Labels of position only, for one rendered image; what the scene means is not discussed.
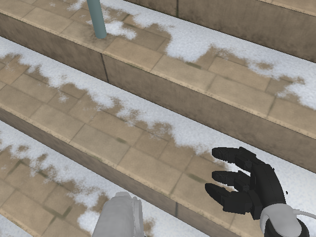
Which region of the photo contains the robot right forearm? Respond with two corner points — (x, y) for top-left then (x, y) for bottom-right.
(260, 203), (310, 237)

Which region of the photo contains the right robot hand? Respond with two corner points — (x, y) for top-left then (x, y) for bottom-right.
(204, 146), (288, 220)

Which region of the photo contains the robot left thigh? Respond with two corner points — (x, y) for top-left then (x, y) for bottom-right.
(92, 196), (144, 237)

